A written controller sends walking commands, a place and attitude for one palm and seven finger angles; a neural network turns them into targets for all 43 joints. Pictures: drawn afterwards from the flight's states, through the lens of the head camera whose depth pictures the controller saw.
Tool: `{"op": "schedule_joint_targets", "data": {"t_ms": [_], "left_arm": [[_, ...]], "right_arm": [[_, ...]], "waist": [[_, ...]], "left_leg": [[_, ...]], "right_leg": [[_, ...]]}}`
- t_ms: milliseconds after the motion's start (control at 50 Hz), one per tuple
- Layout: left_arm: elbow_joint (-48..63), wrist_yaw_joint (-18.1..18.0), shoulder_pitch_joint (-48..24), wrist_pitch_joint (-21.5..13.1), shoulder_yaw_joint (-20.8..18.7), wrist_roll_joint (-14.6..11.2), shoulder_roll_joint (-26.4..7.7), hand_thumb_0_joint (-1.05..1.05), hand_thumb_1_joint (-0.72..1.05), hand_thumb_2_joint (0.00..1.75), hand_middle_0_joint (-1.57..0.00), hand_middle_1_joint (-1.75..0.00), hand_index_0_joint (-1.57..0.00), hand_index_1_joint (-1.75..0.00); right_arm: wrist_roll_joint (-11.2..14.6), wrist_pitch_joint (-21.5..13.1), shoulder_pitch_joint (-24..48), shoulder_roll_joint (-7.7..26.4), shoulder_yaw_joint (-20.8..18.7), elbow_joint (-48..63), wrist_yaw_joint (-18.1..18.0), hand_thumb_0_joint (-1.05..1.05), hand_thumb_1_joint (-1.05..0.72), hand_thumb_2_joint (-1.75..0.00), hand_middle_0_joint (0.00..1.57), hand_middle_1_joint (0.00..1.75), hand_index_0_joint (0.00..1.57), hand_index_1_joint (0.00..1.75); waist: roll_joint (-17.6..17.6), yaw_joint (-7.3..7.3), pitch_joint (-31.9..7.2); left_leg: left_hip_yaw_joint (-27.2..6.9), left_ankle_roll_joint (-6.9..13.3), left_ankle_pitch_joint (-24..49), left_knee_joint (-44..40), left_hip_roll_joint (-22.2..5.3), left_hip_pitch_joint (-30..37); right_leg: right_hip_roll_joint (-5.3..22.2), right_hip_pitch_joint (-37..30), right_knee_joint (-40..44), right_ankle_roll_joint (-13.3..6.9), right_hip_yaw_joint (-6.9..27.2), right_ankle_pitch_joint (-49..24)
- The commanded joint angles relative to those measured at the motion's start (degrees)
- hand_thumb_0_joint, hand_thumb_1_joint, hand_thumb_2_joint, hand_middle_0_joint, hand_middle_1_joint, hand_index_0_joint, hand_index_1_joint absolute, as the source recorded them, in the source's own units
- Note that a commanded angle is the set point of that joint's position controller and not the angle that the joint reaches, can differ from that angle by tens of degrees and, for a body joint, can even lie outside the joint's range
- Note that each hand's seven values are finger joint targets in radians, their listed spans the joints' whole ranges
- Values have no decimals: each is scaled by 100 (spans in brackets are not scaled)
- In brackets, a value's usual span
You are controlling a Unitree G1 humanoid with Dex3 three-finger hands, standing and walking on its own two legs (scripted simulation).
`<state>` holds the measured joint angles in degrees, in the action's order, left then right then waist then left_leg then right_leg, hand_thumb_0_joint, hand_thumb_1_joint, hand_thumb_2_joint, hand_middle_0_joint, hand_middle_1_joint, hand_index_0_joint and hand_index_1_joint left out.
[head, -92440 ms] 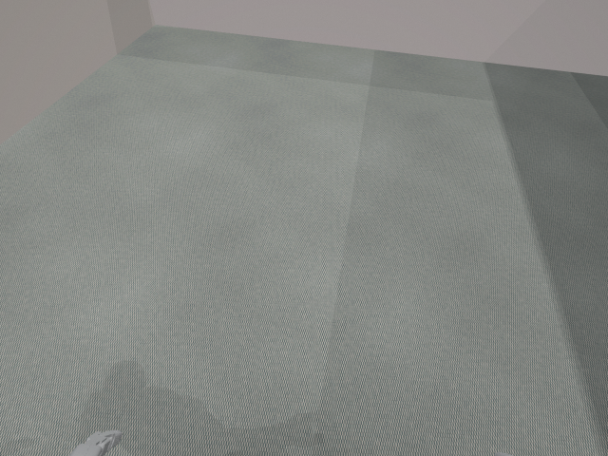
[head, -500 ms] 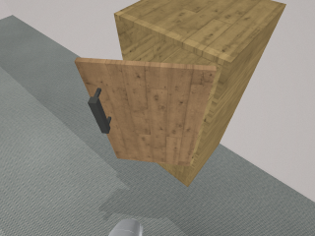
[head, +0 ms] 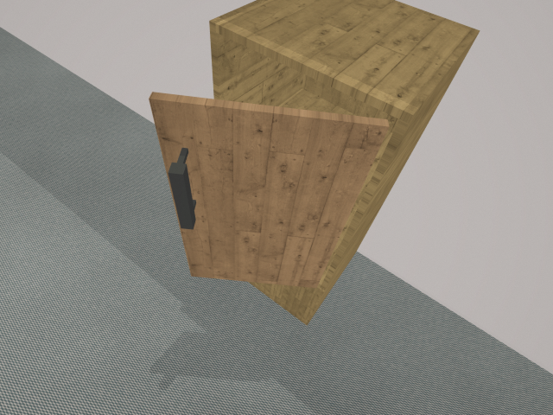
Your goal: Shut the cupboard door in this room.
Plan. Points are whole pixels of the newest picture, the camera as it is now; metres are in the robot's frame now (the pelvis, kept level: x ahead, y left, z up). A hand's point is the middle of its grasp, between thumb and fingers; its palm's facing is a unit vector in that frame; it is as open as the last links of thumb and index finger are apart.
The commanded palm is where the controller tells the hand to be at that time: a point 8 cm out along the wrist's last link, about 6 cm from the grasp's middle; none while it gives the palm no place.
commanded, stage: come to a stop and stand still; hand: left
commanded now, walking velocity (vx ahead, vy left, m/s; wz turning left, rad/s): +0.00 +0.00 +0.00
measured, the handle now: (186, 190) +0.48 +0.19 -0.01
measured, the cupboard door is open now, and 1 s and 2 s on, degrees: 33 33 33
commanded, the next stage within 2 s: look again from close up in 0.52 s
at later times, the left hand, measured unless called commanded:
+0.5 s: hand out of the picture +0.05 +0.12 -0.19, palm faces +0.08 -0.98 -0.19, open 7.2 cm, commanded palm none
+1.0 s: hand out of the picture +0.01 +0.13 -0.19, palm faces +0.03 -0.98 -0.19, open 7.4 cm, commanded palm none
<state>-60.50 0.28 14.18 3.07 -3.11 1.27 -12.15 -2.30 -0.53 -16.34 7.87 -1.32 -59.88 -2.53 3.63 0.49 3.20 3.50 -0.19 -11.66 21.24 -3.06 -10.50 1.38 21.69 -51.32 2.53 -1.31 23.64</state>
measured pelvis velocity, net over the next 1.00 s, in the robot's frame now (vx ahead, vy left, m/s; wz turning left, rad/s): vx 0.00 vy -0.04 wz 0.00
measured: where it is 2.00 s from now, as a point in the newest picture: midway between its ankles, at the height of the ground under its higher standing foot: outside the picture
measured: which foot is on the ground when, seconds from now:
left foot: down 0.00-1.00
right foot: up 0.00-0.10, down 0.12-1.00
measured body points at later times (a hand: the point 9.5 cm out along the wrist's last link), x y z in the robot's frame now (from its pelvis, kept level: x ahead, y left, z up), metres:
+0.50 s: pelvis +0.00 -0.07 -0.01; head +0.01 -0.05 +0.44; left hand +0.04 +0.17 -0.17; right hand +0.00 -0.28 -0.17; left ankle +0.00 +0.06 -0.75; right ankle -0.02 -0.15 -0.75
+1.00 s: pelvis +0.00 -0.04 -0.01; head +0.00 -0.04 +0.44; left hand +0.00 +0.18 -0.17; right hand +0.03 -0.27 -0.17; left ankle +0.00 +0.07 -0.75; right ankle -0.02 -0.15 -0.75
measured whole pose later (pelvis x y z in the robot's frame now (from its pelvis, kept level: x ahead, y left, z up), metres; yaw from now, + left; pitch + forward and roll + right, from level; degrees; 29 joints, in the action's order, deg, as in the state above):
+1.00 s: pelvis +0.00 -0.04 -0.01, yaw +0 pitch -2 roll +0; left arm -61.9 -2.2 17.1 -1.0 1.2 0.6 -8.9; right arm -0.9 -0.6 -14.7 9.7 0.4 -61.6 -1.4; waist 0.3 -0.5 1.4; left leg 5.3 1.2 -15.9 28.3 -0.7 -10.7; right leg 1.1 8.9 -28.4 -0.5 -3.4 17.8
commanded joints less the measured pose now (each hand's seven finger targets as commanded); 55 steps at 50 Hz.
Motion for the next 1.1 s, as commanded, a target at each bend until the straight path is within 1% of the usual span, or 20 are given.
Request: {"op": "schedule_joint_targets", "data": {"t_ms": [0,60,80,100,120,140,180,260,320,360,380,420,580,600,620,660,740,780,820,1080], "left_arm": [[404,-1,-190,-199,-1,-53,-2,0,90,90,-20,-30,-20,-30],[172,-36,242,-296,-33,-56,-106,0,90,90,-20,-30,-20,-30],[47,-81,455,-342,-67,-41,-353,0,90,90,-20,-30,-20,-30],[-55,-144,580,-375,-110,-28,-723,0,90,90,-20,-30,-20,-30],[-29,-165,463,-365,-84,-46,-821,0,90,90,-20,-30,-20,-30],[45,-170,179,-330,-36,-18,-754,0,90,90,-20,-30,-20,-30],[51,-201,-140,-369,3,-26,-447,0,90,90,-20,-30,-20,-30],[30,-235,-225,-380,40,-55,-316,0,90,90,-20,-30,-20,-30],[-5,-214,-266,-377,86,-116,-243,0,90,90,-20,-30,-20,-30],[20,-207,-139,-360,111,-118,-88,0,90,90,-20,-30,-20,-30],[3,-223,-114,-349,112,-101,-69,0,90,90,-20,-30,-20,-30],[-71,-214,-54,-319,97,-88,-144,0,90,90,-20,-30,-20,-30],[-272,-211,274,-404,193,-76,-137,0,90,90,-20,-30,-20,-30],[-451,-492,959,-549,206,2,-310,0,90,90,-20,-30,-20,-30],[-161,-445,693,-638,170,-21,-605,0,90,90,-20,-30,-20,-30],[-62,-371,508,-684,177,-15,-560,0,90,90,-20,-30,-20,-30],[24,-351,520,-647,258,-42,-188,0,90,90,-20,-30,-20,-30],[1,-319,600,-552,291,-53,-172,0,90,90,-20,-30,-20,-30],[-23,-296,676,-508,315,-52,-171,0,90,90,-20,-30,-20,-30],[36,-253,571,-416,302,-65,-306,0,90,90,-20,-30,-20,-30]], "right_arm": [[6,-20,-530,1166,-235,18,-65,0,-90,-90,20,30,20,30],[85,-2,-485,1060,-235,-96,-24,0,-90,-90,20,30,20,30],[143,-18,-505,817,-192,-120,10,0,-90,-90,20,30,20,30],[179,-2,-355,431,-84,-25,36,0,-90,-90,20,30,20,30],[149,66,-122,369,-43,87,33,0,-90,-90,20,30,20,30],[136,101,-191,333,-53,67,55,0,-90,-90,20,30,20,30],[92,189,-308,347,-68,-207,40,0,-90,-90,20,30,20,30],[132,170,-486,134,-14,-433,45,0,-90,-90,20,30,20,30],[117,104,-632,183,-13,-566,47,0,-90,-90,20,30,20,30],[102,33,-518,421,-39,-554,29,0,-90,-90,20,30,20,30],[111,56,-365,439,-35,-527,24,0,-90,-90,20,30,20,30],[118,38,-197,359,-8,-514,30,0,-90,-90,20,30,20,30],[143,26,-130,444,31,-506,17,0,-90,-90,20,30,20,30],[206,-83,408,772,-18,-89,75,0,-90,-90,20,30,20,30],[195,-15,79,381,39,91,139,0,-90,-90,20,30,20,30],[163,-3,-34,361,41,82,165,0,-90,-90,20,30,20,30],[158,-122,-298,566,62,76,135,0,-90,-90,20,30,20,30],[153,-110,-126,615,93,83,114,0,-90,-90,20,30,20,30],[164,-94,-52,614,110,108,105,0,-90,-90,20,30,20,30],[148,-155,-119,731,163,-35,103,0,-90,-90,20,30,20,30]], "waist": [[-1669,186,-433],[-1196,-83,-598],[-631,-164,-687],[560,-208,-625],[939,-241,-410],[504,-145,-271],[1112,-32,89],[356,36,153],[-130,105,121],[-685,-19,58],[-477,-58,151],[-1064,-80,179],[-257,-31,-62],[-385,-255,75],[-232,75,-333],[-281,114,-583],[-23,149,-466],[-528,46,-152],[-385,-10,213],[-555,-119,17]], "left_leg": [[-1125,779,2501,-239,-1367,676],[-851,349,1621,258,-916,32],[-502,46,680,584,-639,-606],[58,-238,-877,1021,-194,-1321],[51,-282,-1847,1488,-133,-1262],[-34,-250,-1916,1758,-125,-1062],[-88,-261,-1564,2166,-209,-1066],[88,-336,-971,1566,-187,-602],[-3,-296,326,375,-258,284],[-276,-125,999,175,-688,140],[-191,-139,703,186,-696,11],[-250,-115,673,-18,-633,-80],[-125,-106,706,-115,-558,408],[109,-128,629,1406,-383,-193],[-93,-14,-891,1426,-160,-536],[-24,-17,-718,1171,-138,-290],[-299,96,760,611,-326,144],[-398,144,777,450,-343,-1],[-448,184,425,254,-324,-215],[-521,253,417,-127,-321,-191]], "right_leg": [[25,-175,1288,-69,-147,262],[-35,-1532,3074,-114,-262,-1301],[445,-2359,3318,-183,131,-1870],[1384,-2615,3436,-472,881,-2552],[1837,-1930,3590,-826,1107,-2648],[1858,-1516,3593,-969,844,-2422],[1342,-1294,3533,-948,637,-2948],[1150,-1136,3270,-1009,283,-3291],[858,-656,3126,-681,270,-2171],[528,-900,3122,-384,139,-1804],[524,-964,3304,-347,206,-1607],[510,-1126,3188,-348,166,-1614],[593,-1169,3418,-348,234,-2044],[979,-1111,3268,-43,834,-4984],[1208,-1511,3147,-382,920,-4591],[1175,-1478,3076,-827,752,-3871],[561,-1080,2718,-633,342,-2893],[443,-956,2700,-559,349,-2005],[402,-844,2823,-523,360,-1485],[436,-1131,2844,-435,249,-1287]]}}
